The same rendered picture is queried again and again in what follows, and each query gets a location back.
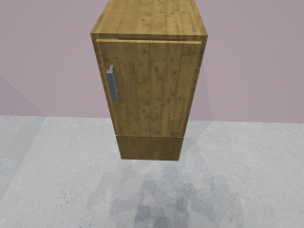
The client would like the cupboard door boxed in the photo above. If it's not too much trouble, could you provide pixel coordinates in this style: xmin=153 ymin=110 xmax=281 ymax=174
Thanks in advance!
xmin=96 ymin=39 xmax=201 ymax=138

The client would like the handle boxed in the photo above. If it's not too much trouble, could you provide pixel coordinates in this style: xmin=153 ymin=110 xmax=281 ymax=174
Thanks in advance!
xmin=106 ymin=65 xmax=118 ymax=101

